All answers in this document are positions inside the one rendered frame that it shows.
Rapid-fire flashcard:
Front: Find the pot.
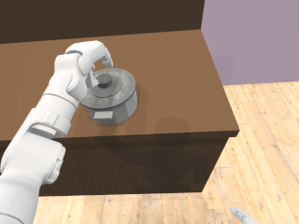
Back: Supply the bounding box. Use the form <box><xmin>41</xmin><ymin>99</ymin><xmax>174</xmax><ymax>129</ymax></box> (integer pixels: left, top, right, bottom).
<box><xmin>86</xmin><ymin>90</ymin><xmax>137</xmax><ymax>125</ymax></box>

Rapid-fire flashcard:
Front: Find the robot left upper arm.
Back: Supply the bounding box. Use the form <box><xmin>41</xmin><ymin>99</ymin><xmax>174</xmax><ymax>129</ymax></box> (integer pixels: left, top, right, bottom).
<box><xmin>0</xmin><ymin>132</ymin><xmax>66</xmax><ymax>224</ymax></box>

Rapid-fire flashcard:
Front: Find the table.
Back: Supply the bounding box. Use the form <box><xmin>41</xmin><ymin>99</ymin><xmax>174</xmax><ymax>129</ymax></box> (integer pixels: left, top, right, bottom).
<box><xmin>0</xmin><ymin>0</ymin><xmax>240</xmax><ymax>197</ymax></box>

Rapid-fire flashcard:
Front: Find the left robot hand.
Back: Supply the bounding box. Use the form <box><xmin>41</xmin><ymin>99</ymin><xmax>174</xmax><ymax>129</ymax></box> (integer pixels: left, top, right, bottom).
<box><xmin>65</xmin><ymin>40</ymin><xmax>113</xmax><ymax>89</ymax></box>

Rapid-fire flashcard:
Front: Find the knob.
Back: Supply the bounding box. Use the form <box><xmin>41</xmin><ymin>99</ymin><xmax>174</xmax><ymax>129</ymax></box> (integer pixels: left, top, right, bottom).
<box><xmin>96</xmin><ymin>74</ymin><xmax>113</xmax><ymax>89</ymax></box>

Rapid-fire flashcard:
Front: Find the lid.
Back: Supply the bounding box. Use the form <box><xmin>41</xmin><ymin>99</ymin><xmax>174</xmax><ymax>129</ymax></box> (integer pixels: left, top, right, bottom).
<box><xmin>79</xmin><ymin>68</ymin><xmax>136</xmax><ymax>111</ymax></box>

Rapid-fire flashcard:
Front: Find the robot left forearm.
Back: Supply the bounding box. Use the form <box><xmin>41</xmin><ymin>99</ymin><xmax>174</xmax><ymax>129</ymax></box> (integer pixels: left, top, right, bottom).
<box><xmin>0</xmin><ymin>49</ymin><xmax>93</xmax><ymax>174</ymax></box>

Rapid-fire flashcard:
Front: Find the right robot hand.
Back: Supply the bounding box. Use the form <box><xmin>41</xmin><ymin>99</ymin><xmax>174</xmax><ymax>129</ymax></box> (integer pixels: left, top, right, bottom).
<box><xmin>230</xmin><ymin>207</ymin><xmax>259</xmax><ymax>224</ymax></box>

